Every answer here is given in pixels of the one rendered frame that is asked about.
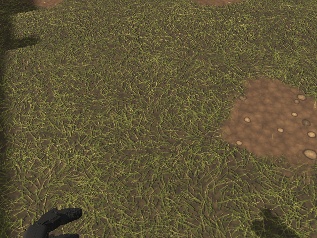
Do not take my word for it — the robot left hand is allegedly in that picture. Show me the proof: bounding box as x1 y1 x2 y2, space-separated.
23 208 82 238

